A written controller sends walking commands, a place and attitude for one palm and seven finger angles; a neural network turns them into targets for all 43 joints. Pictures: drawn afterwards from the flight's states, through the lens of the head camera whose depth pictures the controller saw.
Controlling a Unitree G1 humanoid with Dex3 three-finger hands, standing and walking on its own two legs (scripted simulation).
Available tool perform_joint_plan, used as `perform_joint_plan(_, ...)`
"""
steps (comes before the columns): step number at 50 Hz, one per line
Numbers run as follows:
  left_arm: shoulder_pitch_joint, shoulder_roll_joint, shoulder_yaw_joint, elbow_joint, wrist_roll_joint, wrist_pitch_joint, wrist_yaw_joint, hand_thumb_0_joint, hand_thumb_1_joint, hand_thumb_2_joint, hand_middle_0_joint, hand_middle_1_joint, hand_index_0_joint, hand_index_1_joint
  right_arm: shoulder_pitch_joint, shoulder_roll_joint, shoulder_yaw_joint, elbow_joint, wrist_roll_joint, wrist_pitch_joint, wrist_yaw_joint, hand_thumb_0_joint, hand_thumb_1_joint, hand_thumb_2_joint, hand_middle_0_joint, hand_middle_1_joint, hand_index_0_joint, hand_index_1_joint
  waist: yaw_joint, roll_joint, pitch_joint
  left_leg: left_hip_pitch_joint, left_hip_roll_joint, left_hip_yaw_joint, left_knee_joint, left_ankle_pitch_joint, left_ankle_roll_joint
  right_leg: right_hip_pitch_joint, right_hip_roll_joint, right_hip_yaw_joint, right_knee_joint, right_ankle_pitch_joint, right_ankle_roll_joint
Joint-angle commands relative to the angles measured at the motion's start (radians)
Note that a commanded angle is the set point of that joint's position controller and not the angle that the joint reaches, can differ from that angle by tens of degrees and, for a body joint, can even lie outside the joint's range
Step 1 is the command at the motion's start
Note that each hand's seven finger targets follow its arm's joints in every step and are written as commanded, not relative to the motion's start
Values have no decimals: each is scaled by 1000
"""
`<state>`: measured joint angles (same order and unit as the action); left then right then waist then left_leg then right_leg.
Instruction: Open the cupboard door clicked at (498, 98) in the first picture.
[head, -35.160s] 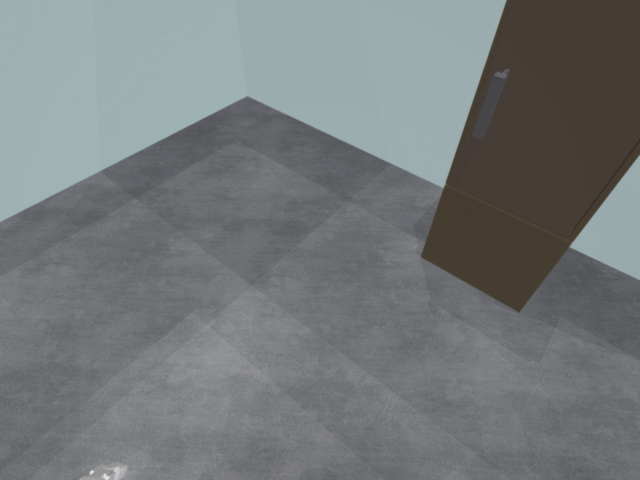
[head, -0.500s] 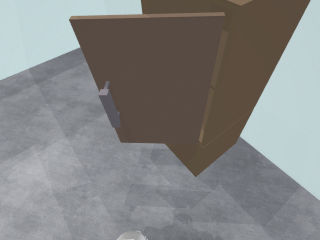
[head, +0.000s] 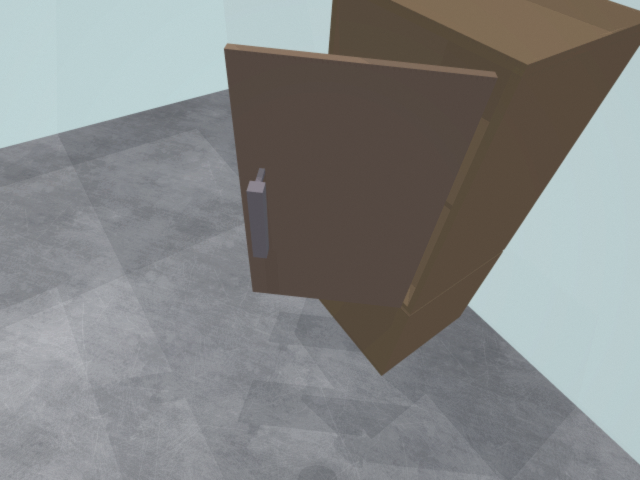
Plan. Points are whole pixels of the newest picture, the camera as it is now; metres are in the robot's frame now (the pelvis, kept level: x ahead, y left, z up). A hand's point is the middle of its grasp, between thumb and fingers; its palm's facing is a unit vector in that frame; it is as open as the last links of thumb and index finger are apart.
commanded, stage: come to a stop and stand still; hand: left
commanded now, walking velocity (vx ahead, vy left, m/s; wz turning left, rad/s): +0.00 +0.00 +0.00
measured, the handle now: (261, 214) +0.55 +0.16 -0.04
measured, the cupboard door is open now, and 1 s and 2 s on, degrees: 49 49 49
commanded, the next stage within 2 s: look again from close up in 0.32 s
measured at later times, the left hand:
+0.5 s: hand out of the picture +0.00 +0.17 -0.18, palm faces -0.01 -0.98 -0.18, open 7.3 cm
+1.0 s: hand out of the picture +0.00 +0.17 -0.18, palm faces +0.01 -0.98 -0.19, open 7.3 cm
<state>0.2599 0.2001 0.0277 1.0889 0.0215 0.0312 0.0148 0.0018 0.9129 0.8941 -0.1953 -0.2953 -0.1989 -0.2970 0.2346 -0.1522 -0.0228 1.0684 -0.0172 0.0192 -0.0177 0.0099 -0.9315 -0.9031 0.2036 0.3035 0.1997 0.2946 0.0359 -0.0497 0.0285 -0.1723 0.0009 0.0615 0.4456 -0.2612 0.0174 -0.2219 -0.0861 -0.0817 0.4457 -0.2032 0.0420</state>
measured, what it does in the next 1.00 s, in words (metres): stands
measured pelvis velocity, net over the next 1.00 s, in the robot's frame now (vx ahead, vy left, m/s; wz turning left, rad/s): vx -0.02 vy -0.01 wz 0.00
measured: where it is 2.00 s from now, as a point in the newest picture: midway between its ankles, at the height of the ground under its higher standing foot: outside the picture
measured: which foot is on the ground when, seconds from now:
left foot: down 0.00-1.00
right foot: down 0.00-1.00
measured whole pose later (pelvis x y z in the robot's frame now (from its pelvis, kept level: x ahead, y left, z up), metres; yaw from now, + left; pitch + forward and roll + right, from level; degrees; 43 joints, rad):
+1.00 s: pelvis -0.02 -0.01 +0.00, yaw +0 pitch -3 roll +0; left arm 0.29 0.18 -0.01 1.08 0.02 -0.01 0.03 0.00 0.91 0.89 -0.20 -0.30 -0.20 -0.30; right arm 0.28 -0.16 0.00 1.07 -0.01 -0.01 -0.01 0.01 -0.91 -0.90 0.20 0.30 0.20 0.29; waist 0.01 -0.02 0.02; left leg -0.17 0.02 0.06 0.48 -0.26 0.00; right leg -0.22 -0.07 -0.08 0.47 -0.20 0.02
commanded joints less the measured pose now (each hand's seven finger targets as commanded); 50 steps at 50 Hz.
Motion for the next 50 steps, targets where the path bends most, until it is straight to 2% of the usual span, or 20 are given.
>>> perform_joint_plan(1,43,55,0,-6,0,-25,9,0,900,900,-200,-300,-200,-300,34,-123,-15,-33,1,-24,-5,0,-900,-900,200,300,200,300,-18,83,27,-94,127,-116,-189,-16,6,49,-39,56,-79,33,-24)
perform_joint_plan(9,76,40,-10,33,-3,-32,17,0,900,900,-200,-300,-200,-300,79,-100,-5,10,6,-35,-11,0,-900,-900,200,300,200,300,-23,60,29,-42,121,-89,-169,113,3,50,-47,59,-86,84,-26)
perform_joint_plan(11,83,33,-11,39,-4,-33,19,0,900,900,-200,-300,-200,-300,93,-97,-2,20,5,-37,-13,0,-900,-900,200,300,200,300,-25,73,28,-35,121,-84,-167,134,1,50,-47,60,-82,91,-26)
perform_joint_plan(17,93,22,-10,45,-5,-33,23,0,900,900,-200,-300,-200,-300,117,-78,-1,43,6,-38,-16,0,-900,-900,200,300,200,300,-24,64,52,-39,118,-78,-163,137,3,51,-41,56,-79,89,-27)
perform_joint_plan(20,93,15,-9,46,-6,-36,25,0,900,900,-200,-300,-200,-300,130,-67,-1,51,6,-42,-17,0,-900,-900,200,300,200,300,-26,51,34,-25,116,-70,-150,171,2,55,-43,58,-73,111,-30)
perform_joint_plan(21,129,51,-25,58,3,-58,64,0,900,900,-200,-300,-200,-300,43,-113,6,-27,20,-59,-5,0,-900,-900,200,300,200,300,-8,69,54,-85,133,-56,32,318,-17,27,-70,107,-30,289,-52)
perform_joint_plan(22,125,83,-17,41,4,-76,58,0,900,900,-200,-300,-200,-300,62,-89,12,-49,13,-64,-6,0,-900,-900,200,300,200,300,-37,69,21,-70,90,-49,22,334,-26,59,-95,78,25,532,-63)
perform_joint_plan(23,138,67,-19,20,-2,-74,53,0,900,900,-200,-300,-200,-300,155,-64,6,-39,8,-74,-7,0,-900,-900,200,300,200,300,-47,87,-125,-28,92,-58,21,306,-19,131,-88,75,89,459,-75)
perform_joint_plan(24,128,52,-21,11,-3,-73,49,0,900,900,-200,-300,-200,-300,163,-74,2,-31,8,-75,-13,0,-900,-900,200,300,200,300,-43,76,-188,-4,104,-75,42,408,-12,152,-76,68,101,427,-74)
perform_joint_plan(25,113,47,-23,0,-5,-71,44,0,900,900,-200,-300,-200,-300,154,-83,0,-33,11,-69,-17,0,-900,-900,200,300,200,300,-44,71,-163,-1,110,-78,33,420,-7,125,-64,56,90,352,-71)
perform_joint_plan(26,100,39,-24,-5,-6,-67,41,0,900,900,-200,-300,-200,-300,143,-84,-1,-36,11,-64,-18,0,-900,-900,200,300,200,300,-43,54,-117,-16,112,-82,20,378,-2,92,-55,50,71,273,-68)
perform_joint_plan(27,84,43,-25,-12,-2,-59,38,0,900,900,-200,-300,-200,-300,133,-85,1,-41,7,-61,-18,0,-900,-900,200,300,200,300,-40,70,-41,-52,112,-84,8,366,2,60,-44,47,62,220,-67)
perform_joint_plan(29,78,38,-24,-19,-3,-53,34,0,900,900,-200,-300,-200,-300,119,-86,2,-45,8,-56,-15,0,-900,-900,200,300,200,300,-37,52,37,-100,105,-91,-27,256,4,28,-36,52,37,131,-64)
perform_joint_plan(31,75,44,-25,-25,-5,-50,31,0,900,900,-200,-300,-200,-300,106,-87,2,-50,8,-51,-11,0,-900,-900,200,300,200,300,-37,45,66,-117,94,-94,-58,113,7,8,-36,68,1,46,-63)
perform_joint_plan(35,66,63,-22,-45,-5,-50,27,0,900,900,-200,-300,-200,-300,101,-93,3,-52,5,-45,-2,0,-900,-900,200,300,200,300,-38,35,87,-128,77,-88,-86,3,4,-9,-37,84,-44,-47,-64)
perform_joint_plan(39,61,78,-18,-59,-5,-53,24,0,900,900,-200,-300,-200,-300,97,-103,3,-51,5,-46,0,0,-900,-900,200,300,200,300,-39,25,65,-111,76,-82,-88,8,2,1,-41,90,-66,-52,-65)
perform_joint_plan(41,61,80,-18,-58,-7,-55,23,0,900,900,-200,-300,-200,-300,93,-109,4,-47,5,-47,1,0,-900,-900,200,300,200,300,-39,43,51,-97,77,-82,-90,17,1,1,-42,93,-73,-50,-64)
perform_joint_plan(48,71,81,-18,-52,-7,-57,22,0,900,900,-200,-300,-200,-300,86,-111,7,-26,7,-47,2,0,-900,-900,200,300,200,300,-35,38,48,-93,81,-79,-101,34,-5,22,-47,87,-94,-22,-62)
perform_joint_plan(49,116,87,-23,-14,2,-58,58,0,900,900,-200,-300,-200,-300,28,-138,9,-78,10,-52,4,0,-900,-900,200,300,200,300,-13,65,116,-144,110,-38,46,112,-26,-25,-76,110,-26,231,-62)
perform_joint_plan(50,-666,312,150,-1585,-216,-291,44,0,877,890,-202,-315,-202,-315,-14,-276,-5,-438,67,-201,-38,0,-900,-900,200,300,200,300,-123,273,-379,111,2,-51,-65,123,-12,104,35,25,20,138,-72)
